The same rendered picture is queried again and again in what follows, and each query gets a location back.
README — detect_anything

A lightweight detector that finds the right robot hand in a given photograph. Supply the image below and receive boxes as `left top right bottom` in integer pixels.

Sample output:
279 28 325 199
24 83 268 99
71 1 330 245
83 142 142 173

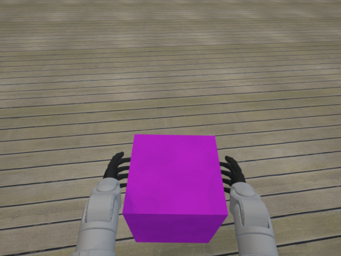
220 156 246 194

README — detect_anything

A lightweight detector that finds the robot left forearm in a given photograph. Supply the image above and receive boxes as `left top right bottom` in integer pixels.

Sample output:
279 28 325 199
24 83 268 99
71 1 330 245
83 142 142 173
70 178 121 256

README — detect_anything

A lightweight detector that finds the robot right forearm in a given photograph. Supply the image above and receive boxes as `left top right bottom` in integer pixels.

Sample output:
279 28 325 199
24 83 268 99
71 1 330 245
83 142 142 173
230 182 279 256

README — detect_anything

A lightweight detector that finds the carton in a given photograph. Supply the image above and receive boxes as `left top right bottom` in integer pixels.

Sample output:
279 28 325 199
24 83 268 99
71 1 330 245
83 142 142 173
123 134 228 243

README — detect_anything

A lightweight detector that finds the left robot hand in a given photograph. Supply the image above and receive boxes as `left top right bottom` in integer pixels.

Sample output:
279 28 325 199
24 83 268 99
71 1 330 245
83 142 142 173
103 151 131 188

